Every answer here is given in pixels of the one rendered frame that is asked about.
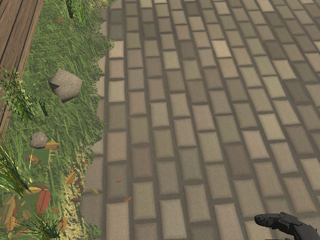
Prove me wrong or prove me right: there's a right robot hand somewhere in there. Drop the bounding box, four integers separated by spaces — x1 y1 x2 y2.
254 212 320 240

